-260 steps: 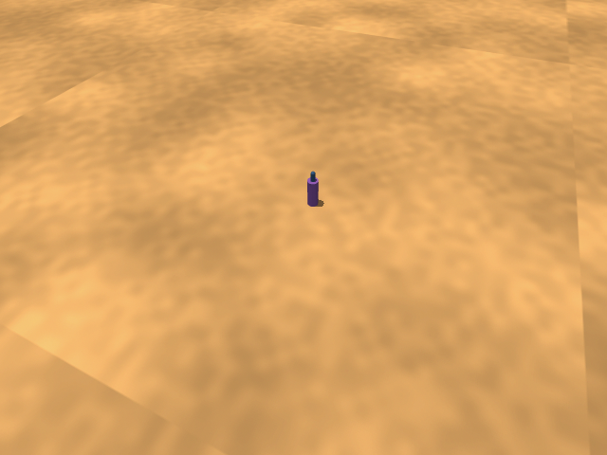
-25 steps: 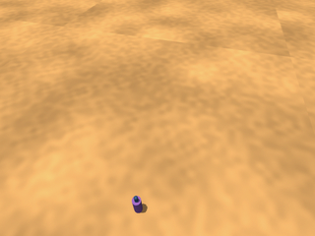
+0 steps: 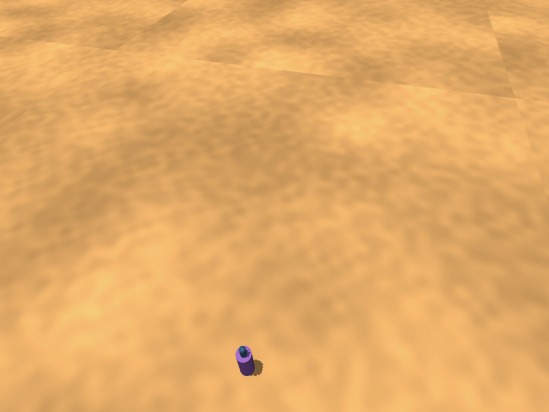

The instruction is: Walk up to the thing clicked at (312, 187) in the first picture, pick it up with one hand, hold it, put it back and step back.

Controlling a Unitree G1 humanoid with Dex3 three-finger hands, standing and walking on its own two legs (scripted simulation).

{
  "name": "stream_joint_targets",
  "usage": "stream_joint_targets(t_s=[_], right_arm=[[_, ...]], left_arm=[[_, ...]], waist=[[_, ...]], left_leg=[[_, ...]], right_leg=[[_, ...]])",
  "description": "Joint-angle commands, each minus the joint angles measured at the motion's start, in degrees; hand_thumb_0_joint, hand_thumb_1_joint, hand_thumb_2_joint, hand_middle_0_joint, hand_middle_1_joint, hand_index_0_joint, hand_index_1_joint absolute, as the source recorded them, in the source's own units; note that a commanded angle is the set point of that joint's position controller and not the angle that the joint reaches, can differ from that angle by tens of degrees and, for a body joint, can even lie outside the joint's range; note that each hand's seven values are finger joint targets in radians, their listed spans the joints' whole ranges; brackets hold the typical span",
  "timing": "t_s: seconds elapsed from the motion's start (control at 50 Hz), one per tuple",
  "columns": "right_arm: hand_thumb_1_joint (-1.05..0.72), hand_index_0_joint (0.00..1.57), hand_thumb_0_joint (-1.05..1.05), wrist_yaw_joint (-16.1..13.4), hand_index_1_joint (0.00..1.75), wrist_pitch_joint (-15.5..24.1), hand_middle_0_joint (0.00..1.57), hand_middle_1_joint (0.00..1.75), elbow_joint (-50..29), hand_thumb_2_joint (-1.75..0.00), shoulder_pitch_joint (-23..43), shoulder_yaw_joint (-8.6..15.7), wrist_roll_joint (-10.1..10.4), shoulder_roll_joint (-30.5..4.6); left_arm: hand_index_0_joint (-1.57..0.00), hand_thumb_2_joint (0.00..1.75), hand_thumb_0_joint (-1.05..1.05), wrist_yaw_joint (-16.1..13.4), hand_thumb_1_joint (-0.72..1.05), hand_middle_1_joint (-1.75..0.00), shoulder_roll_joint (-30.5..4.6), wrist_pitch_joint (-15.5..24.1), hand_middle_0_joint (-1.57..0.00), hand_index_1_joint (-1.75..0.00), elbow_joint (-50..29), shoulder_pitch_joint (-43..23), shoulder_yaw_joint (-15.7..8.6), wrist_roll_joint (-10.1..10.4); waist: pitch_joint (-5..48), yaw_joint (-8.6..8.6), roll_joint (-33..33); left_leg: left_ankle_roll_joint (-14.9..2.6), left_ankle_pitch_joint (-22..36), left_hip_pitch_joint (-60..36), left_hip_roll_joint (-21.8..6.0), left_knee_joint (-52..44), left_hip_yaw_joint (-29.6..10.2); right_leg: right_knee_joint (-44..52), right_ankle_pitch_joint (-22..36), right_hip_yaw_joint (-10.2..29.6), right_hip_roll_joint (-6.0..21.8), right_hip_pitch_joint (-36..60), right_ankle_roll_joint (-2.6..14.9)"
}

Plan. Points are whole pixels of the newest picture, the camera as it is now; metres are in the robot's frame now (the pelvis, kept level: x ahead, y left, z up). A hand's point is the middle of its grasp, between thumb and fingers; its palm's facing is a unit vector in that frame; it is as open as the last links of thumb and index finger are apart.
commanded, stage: walk up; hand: left
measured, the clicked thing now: (244, 358) +0.42 +0.14 -0.68
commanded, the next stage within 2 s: none
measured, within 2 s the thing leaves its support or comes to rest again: neither
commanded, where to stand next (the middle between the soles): +0.07 -0.01 m, yaw +1 degrees
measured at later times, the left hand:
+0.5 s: hand out of the picture +0.07 +0.26 -0.16, palm faces -0.06 -0.92 -0.38, open 7.3 cm
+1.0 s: hand out of the picture +0.16 +0.26 -0.18, palm faces -0.04 -0.93 -0.37, open 7.3 cm
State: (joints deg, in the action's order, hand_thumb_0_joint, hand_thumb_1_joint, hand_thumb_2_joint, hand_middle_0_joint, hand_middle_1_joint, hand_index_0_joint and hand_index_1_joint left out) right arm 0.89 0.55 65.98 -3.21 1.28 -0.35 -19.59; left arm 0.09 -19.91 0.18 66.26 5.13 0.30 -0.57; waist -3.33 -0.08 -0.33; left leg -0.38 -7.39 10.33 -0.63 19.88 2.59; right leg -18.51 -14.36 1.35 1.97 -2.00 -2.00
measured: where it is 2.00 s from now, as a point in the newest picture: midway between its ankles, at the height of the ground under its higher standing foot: outside the picture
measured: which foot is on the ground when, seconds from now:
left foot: down 0.00-0.54, up 0.56-0.76, down 0.78-1.00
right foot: down 0.00-0.82, up 0.84-1.00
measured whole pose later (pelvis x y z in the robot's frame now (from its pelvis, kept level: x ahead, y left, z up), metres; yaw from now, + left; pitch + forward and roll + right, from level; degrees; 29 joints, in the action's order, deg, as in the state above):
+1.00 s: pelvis +0.07 +0.00 -0.02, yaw -2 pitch -3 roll +0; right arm -0.3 -2.4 47.9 -0.5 3.0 0.1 -19.4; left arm -1.3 -21.4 -3.2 49.9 8.8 -1.4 1.7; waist -13.1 1.1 0.9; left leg -2.6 -5.2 22.7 0.6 30.8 3.0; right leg -69.4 -32.5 5.7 -2.9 -23.0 0.9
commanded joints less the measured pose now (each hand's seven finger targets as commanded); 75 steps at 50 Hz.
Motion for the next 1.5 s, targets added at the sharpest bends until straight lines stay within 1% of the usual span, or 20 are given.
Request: stream_joint_targets(t_s=[0.0, 0.28, 0.32, 0.38, 0.48, 0.54, 0.58, 0.64, 0.76, 0.8, 0.84, 0.92, 1.02, 1.12, 1.16, 1.18, 1.26, 1.4, 1.44, 1.48], right_arm=[[-0.90, 0.20, 0.00, -0.91, 0.30, 0.88, 0.20, 0.30, -3.39, -0.90, 2.81, 1.99, -0.07, -12.30], [-0.90, 0.20, 0.00, -0.85, 0.30, 0.90, 0.20, 0.30, -3.82, -0.90, 2.55, 1.71, -0.07, -11.90], [-0.90, 0.20, 0.00, 0.44, 0.30, 0.69, 0.20, 0.30, -5.79, -0.90, -2.80, 4.13, -1.20, -15.45], [-0.90, 0.20, 0.00, 1.04, 0.30, 0.17, 0.20, 0.30, -7.12, -0.90, -3.59, 4.98, -1.38, -15.95], [-0.90, 0.20, 0.00, 1.32, 0.30, 0.72, 0.20, 0.30, -11.70, -0.90, -2.93, 5.46, -1.14, -15.64], [-0.90, 0.20, 0.00, 1.30, 0.30, -0.07, 0.20, 0.30, -16.78, -0.90, 4.27, 4.05, -1.78, -11.24], [-0.90, 0.20, 0.00, 1.14, 0.30, 0.65, 0.20, 0.30, -16.56, -0.90, 0.98, 4.32, -1.40, -12.85], [-0.90, 0.20, 0.00, 1.77, 0.30, 0.33, 0.20, 0.30, -16.22, -0.90, -3.03, 4.29, -0.82, -11.64], [-0.90, 0.20, 0.00, -0.22, 0.30, 0.16, 0.20, 0.30, -13.14, -0.90, -13.11, 6.04, 0.06, -14.11], [-0.90, 0.20, 0.00, -1.69, 0.30, -0.60, 0.20, 0.30, -15.98, -0.90, -11.73, 6.91, 0.00, -18.49], [-0.90, 0.20, 0.00, -2.12, 0.30, -1.59, 0.20, 0.30, -17.97, -0.90, -5.20, 7.08, 1.35, -18.62], [-0.90, 0.20, 0.00, -2.85, 0.30, -2.50, 0.20, 0.30, -21.76, -0.90, -0.43, 6.02, 0.32, -14.89], [-0.90, 0.20, 0.00, -2.57, 0.30, -2.45, 0.20, 0.30, -23.70, -0.90, 0.68, 6.27, -0.59, -15.75], [-0.90, 0.20, 0.00, -1.59, 0.30, -3.90, 0.20, 0.30, -25.96, -0.90, 1.99, 6.21, -0.76, -15.76], [-0.90, 0.20, 0.00, -1.58, 0.30, -4.00, 0.20, 0.30, -26.61, -0.90, -0.94, 4.58, 0.18, -9.40], [-0.90, 0.20, 0.00, -2.50, 0.30, -4.35, 0.20, 0.30, -26.89, -0.90, 2.35, 6.30, -0.32, -14.36], [-0.90, 0.20, 0.00, -2.00, 0.30, -3.89, 0.20, 0.30, -23.05, -0.90, -6.74, 5.83, 0.82, -12.07], [-0.90, 0.20, 0.00, -0.89, 0.30, 0.75, 0.20, 0.30, -23.66, -0.90, -4.22, 4.22, -0.54, -14.19], [-0.90, 0.20, 0.00, -0.50, 0.30, 1.89, 0.20, 0.30, -23.70, -0.90, -5.40, 4.27, -1.02, -13.92], [-0.90, 0.20, 0.00, -0.91, 0.30, 3.13, 0.20, 0.30, -19.20, -0.90, -16.23, 5.01, -1.50, -12.85]], left_arm=[[-0.20, 0.90, 0.00, -0.91, 0.90, -0.30, -12.26, 1.46, -0.20, -0.30, -3.39, -2.84, -2.34, -0.05], [-0.20, 0.90, 0.00, -0.84, 0.90, -0.30, -12.37, 1.46, -0.20, -0.30, -3.70, -1.44, -2.71, -0.09], [-0.20, 0.90, 0.00, 0.00, 0.90, -0.30, -15.16, 2.06, -0.20, -0.30, -5.79, 2.79, -4.04, -1.26], [-0.20, 0.90, 0.00, 0.48, 0.90, -0.30, -13.09, 2.09, -0.20, -0.30, -7.68, 1.77, -4.02, -1.54], [-0.20, 0.90, 0.00, -0.32, 0.90, -0.30, -12.19, 4.08, -0.20, -0.30, -8.19, 10.65, -4.38, -1.32], [-0.20, 0.90, 0.00, -1.07, 0.90, -0.30, -21.64, 4.60, -0.20, -0.30, -9.03, 17.27, -7.56, -1.78], [-0.20, 0.90, 0.00, -1.36, 0.90, -0.30, -19.34, 4.29, -0.20, -0.30, -11.84, 13.88, -7.51, -1.06], [-0.20, 0.90, 0.00, -1.79, 0.90, -0.30, -16.47, 3.56, -0.20, -0.30, -13.51, 12.54, -6.71, -0.68], [-0.20, 0.90, 0.00, -2.30, 0.90, -0.30, -12.57, 1.60, -0.20, -0.30, -17.42, 5.47, -4.10, 2.43], [-0.20, 0.90, 0.00, -3.14, 0.90, -0.30, -9.67, -0.35, -0.20, -0.30, -17.33, 13.42, -3.83, 3.51], [-0.20, 0.90, 0.00, -3.63, 0.90, -0.30, -12.99, -2.47, -0.20, -0.30, -15.04, 16.64, -4.04, 2.91], [-0.20, 0.90, 0.00, -2.33, 0.90, -0.30, -13.27, -3.89, -0.20, -0.30, -14.99, 17.00, -5.44, 2.27], [-0.20, 0.90, 0.00, -1.61, 0.90, -0.30, -11.56, -4.03, -0.20, -0.30, -17.48, 16.23, -6.06, 1.19], [-0.20, 0.90, 0.00, -0.43, 0.90, -0.30, -12.91, -3.00, -0.20, -0.30, -16.53, 20.76, -8.02, -0.73], [-0.20, 0.90, 0.00, -0.54, 0.90, -0.30, -20.36, -2.10, -0.20, -0.30, -21.47, 13.23, -9.61, -2.50], [-0.20, 0.90, 0.00, -0.89, 0.90, -0.30, -26.01, -1.92, -0.20, -0.30, -24.34, 8.08, -10.42, -2.89], [-0.20, 0.90, 0.00, -1.63, 0.90, -0.30, -14.72, -1.13, -0.20, -0.30, -25.41, -0.61, -8.62, -2.07], [-0.20, 0.90, 0.00, -0.01, 0.90, -0.30, -16.20, 0.47, -0.20, -0.30, -24.06, 16.25, -9.97, -2.71], [-0.20, 0.90, 0.00, 0.83, 0.90, -0.30, -18.26, 0.37, -0.20, -0.30, -24.18, 17.73, -10.16, -2.15], [-0.20, 0.90, 0.00, 1.61, 0.90, -0.30, -17.57, -0.06, -0.20, -0.30, -25.26, 12.36, -8.83, -1.43]], waist=[[5.89, -0.57, 0.59], [4.92, -0.19, 0.19], [5.72, -0.61, -0.92], [-4.45, -1.37, -3.83], [3.24, 1.83, -2.38], [-4.45, 6.21, 9.02], [-5.99, 3.76, 5.63], [-3.17, 1.75, 9.70], [8.73, -5.47, 0.05], [15.66, -3.02, -10.83], [10.51, -0.58, -10.06], [7.01, 1.46, -3.37], [7.73, 1.48, -6.75], [8.51, 3.18, -7.54], [0.52, 2.31, 17.15], [-1.33, 4.52, 16.22], [-0.14, -2.67, 6.35], [7.82, 8.58, 13.02], [4.14, 7.43, 13.12], [4.67, -0.58, 6.81]], left_leg=[[-1.21, 7.23, -7.36, -6.73, -2.00, -5.63], [-1.06, 5.91, -6.39, -6.37, -2.11, -5.88], [-4.24, -25.73, -5.94, -4.10, 0.90, -6.10], [-6.30, -34.41, -1.02, -8.01, -4.29, -13.53], [-10.20, -4.28, -3.07, -11.17, 3.88, -13.21], [-1.07, -22.38, 30.15, 1.47, 29.18, -3.00], [-0.85, -22.73, 32.06, -2.29, 28.03, -5.03], [-1.24, -15.82, 26.20, -0.90, 24.21, -2.95], [-3.89, 26.36, -16.44, -0.91, 6.80, -1.90], [-12.92, 49.58, -17.55, -17.08, 6.44, -20.37], [-16.71, 34.87, -2.62, -20.83, 1.82, -23.71], [-12.36, 24.26, 5.66, -14.57, 2.69, -12.34], [-13.59, 12.79, 6.01, -15.85, 4.57, -12.20], [-7.50, -3.74, 15.57, -12.61, 10.22, -12.52], [0.43, -26.35, 28.09, 5.89, 33.54, -3.36], [1.03, -30.35, 20.37, 7.07, 46.96, -13.40], [0.78, -18.80, 20.89, 9.56, 57.72, -12.80], [1.35, -23.78, 26.29, 1.83, 22.61, -4.82], [-0.93, -25.28, 18.74, 0.83, 10.30, -4.52], [-2.90, -12.21, -2.64, 3.33, -4.26, -0.95]], right_leg=[[3.24, 10.52, 2.44, 4.87, -5.02, 2.43], [3.75, 9.33, 2.50, 4.62, -5.01, 2.64], [-0.47, -18.39, 3.74, 3.27, -8.88, 6.00], [-4.60, -22.04, 1.83, 0.98, -19.60, 5.74], [-1.77, -3.23, -0.67, -0.07, -7.61, 5.24], [6.89, 8.39, 26.47, 19.15, 10.37, 14.34], [1.15, 29.19, 20.14, 19.00, 13.46, 17.37], [-2.53, 39.80, 8.55, 11.50, 13.77, 12.34], [-24.75, 28.61, -0.65, 2.58, -14.20, 4.17], [-47.60, -21.90, 2.27, -7.90, -17.95, 2.03], [-56.67, -23.62, 4.88, -3.85, -14.74, 3.14], [-55.79, -17.11, 6.08, -3.87, -15.93, 2.88], [-38.90, -14.77, 2.82, -1.82, -14.79, 1.86], [-14.99, -4.86, 0.03, -1.24, -4.07, 4.21], [1.39, -11.37, 30.46, 18.47, -15.26, 12.14], [4.99, -3.81, 36.92, 25.84, -29.44, 21.04], [-8.54, 24.75, 7.43, 9.45, -19.78, 12.11], [-5.80, -14.01, 15.25, 11.97, 13.96, 15.74], [-6.24, -9.08, 16.86, 14.59, 6.69, 15.76], [-15.19, -0.96, 6.96, 10.52, -8.22, 11.37]])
